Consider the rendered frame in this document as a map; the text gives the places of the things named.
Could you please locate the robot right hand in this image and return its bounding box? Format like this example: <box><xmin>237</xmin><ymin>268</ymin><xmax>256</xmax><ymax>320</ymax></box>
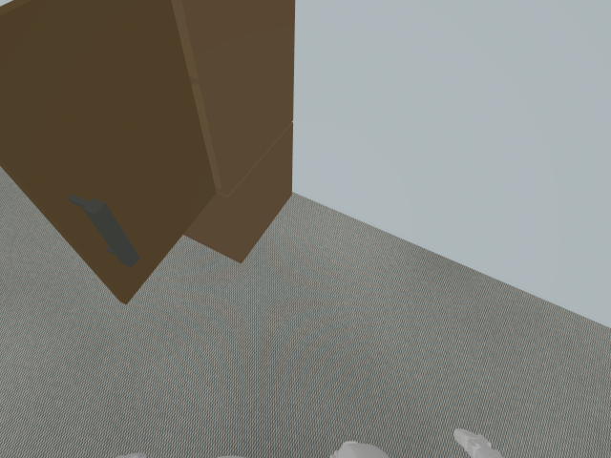
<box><xmin>453</xmin><ymin>428</ymin><xmax>503</xmax><ymax>458</ymax></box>

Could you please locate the cupboard door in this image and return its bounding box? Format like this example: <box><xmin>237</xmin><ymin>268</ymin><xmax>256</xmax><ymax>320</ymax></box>
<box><xmin>0</xmin><ymin>0</ymin><xmax>217</xmax><ymax>304</ymax></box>

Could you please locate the handle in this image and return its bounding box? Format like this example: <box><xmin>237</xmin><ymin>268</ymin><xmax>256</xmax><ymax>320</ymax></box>
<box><xmin>68</xmin><ymin>195</ymin><xmax>140</xmax><ymax>267</ymax></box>

